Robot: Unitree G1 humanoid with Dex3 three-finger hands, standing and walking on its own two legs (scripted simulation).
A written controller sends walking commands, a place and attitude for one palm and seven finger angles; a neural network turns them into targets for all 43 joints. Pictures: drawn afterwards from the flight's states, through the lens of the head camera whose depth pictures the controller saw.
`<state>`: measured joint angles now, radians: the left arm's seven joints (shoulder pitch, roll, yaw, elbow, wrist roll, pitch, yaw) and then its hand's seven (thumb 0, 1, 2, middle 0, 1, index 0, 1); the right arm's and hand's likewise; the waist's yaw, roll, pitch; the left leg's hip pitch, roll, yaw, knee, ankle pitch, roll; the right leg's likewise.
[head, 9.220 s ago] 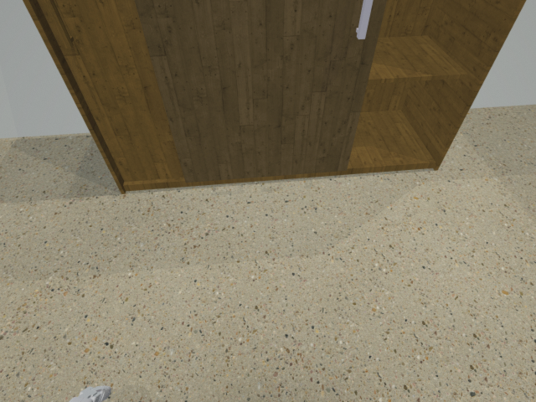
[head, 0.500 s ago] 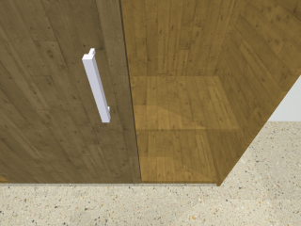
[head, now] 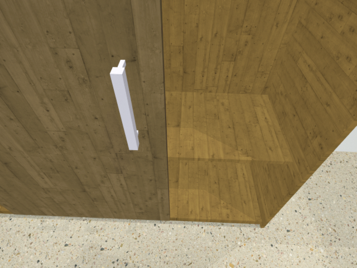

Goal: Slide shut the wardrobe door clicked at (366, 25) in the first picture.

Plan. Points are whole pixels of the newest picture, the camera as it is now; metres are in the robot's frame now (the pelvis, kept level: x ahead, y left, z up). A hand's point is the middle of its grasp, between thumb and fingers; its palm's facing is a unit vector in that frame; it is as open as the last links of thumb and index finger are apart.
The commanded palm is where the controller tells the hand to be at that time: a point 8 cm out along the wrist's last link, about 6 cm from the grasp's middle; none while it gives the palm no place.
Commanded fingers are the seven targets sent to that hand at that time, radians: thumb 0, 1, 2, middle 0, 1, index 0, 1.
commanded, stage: come to a stop and stand still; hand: left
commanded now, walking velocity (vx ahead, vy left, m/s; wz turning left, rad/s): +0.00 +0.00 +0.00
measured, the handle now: (128, 109) +0.45 +0.16 +0.11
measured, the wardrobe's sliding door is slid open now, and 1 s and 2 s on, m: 0.51 0.51 0.51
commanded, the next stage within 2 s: look again from close up in 0.30 s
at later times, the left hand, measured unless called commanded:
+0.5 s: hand out of the picture -0.02 +0.19 -0.18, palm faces +0.00 -0.98 -0.19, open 7.4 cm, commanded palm none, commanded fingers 0.00 0.90 0.90 -0.20 -0.30 -0.20 -0.30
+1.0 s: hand out of the picture -0.03 +0.23 -0.18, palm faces -0.01 -0.98 -0.21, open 7.4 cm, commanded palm none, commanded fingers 0.00 0.90 0.90 -0.20 -0.30 -0.20 -0.30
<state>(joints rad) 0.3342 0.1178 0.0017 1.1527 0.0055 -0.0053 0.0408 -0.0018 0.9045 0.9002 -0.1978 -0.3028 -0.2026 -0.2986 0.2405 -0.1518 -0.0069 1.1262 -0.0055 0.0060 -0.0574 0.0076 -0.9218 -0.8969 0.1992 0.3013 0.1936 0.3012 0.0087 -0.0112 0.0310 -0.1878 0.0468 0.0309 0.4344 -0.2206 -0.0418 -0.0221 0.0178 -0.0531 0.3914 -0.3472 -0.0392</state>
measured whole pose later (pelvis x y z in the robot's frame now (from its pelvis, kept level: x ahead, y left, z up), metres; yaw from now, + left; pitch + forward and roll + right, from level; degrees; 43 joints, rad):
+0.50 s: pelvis +0.00 +0.02 -0.01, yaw +0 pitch +0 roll -1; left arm 0.33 0.12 -0.01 1.09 0.02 -0.04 0.05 0.00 0.90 0.90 -0.20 -0.30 -0.20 -0.30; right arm 0.28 -0.17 0.00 1.07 -0.01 0.00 -0.02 0.01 -0.92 -0.90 0.20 0.30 0.20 0.30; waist -0.02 0.03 0.05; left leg -0.28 0.04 0.02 0.55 -0.28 -0.01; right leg -0.09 0.01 -0.05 0.45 -0.36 -0.01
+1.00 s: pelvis -0.02 +0.05 +0.00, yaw +0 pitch +1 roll +0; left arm 0.34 0.19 -0.02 1.04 0.02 0.00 0.03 0.00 0.91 0.90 -0.20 -0.30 -0.20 -0.30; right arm 0.27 -0.17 0.01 1.06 -0.01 -0.01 -0.01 0.00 -0.91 -0.90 0.20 0.30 0.20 0.30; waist 0.00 -0.02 0.02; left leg -0.29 -0.01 0.06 0.50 -0.22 0.04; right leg -0.14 -0.05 -0.03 0.48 -0.35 0.03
